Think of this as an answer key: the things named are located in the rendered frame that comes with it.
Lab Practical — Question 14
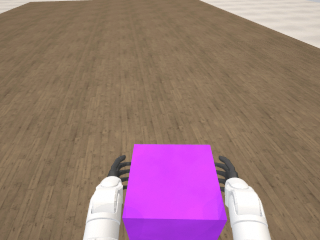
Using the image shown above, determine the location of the right robot hand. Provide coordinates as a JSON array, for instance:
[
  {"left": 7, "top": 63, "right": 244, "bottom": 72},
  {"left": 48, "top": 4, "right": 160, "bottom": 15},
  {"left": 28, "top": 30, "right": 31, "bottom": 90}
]
[{"left": 214, "top": 155, "right": 239, "bottom": 192}]

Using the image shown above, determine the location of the robot right forearm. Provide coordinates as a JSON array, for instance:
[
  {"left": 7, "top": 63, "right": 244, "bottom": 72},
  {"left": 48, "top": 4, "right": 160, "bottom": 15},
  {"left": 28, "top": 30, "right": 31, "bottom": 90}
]
[{"left": 224, "top": 177, "right": 271, "bottom": 240}]

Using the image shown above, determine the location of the robot left forearm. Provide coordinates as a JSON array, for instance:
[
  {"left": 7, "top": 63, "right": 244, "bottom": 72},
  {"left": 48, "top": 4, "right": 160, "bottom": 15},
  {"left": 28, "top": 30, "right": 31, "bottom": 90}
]
[{"left": 83, "top": 176, "right": 123, "bottom": 240}]

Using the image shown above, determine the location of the carton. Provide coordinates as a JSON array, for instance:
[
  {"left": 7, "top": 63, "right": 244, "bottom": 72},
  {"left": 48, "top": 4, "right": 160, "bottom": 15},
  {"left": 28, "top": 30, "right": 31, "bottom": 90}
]
[{"left": 122, "top": 144, "right": 227, "bottom": 240}]

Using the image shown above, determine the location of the left robot hand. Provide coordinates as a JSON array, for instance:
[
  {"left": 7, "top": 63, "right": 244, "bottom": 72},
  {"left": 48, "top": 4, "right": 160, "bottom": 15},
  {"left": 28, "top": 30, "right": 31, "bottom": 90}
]
[{"left": 107, "top": 155, "right": 131, "bottom": 190}]

